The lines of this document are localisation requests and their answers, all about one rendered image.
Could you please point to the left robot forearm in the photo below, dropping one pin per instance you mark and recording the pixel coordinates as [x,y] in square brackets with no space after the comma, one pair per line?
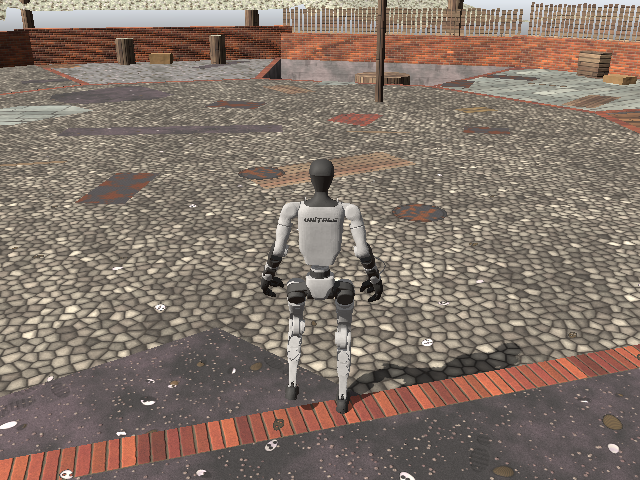
[272,265]

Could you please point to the left robot hand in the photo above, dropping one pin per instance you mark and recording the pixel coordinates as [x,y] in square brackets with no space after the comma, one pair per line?
[265,284]

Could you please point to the right robot hand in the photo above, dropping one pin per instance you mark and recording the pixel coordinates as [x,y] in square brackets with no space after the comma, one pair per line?
[378,288]

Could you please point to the robot right upper arm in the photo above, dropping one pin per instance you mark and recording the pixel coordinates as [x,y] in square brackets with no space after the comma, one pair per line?
[352,212]

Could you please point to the robot head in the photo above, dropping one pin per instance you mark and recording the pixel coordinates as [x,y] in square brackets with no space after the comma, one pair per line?
[321,174]

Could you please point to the right robot forearm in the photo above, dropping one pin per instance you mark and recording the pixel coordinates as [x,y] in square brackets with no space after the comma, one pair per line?
[370,267]

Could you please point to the robot left upper arm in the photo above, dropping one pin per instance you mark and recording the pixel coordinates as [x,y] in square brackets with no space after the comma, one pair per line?
[288,212]

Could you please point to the right robot shin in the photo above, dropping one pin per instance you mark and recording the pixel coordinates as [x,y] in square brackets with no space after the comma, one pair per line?
[343,366]

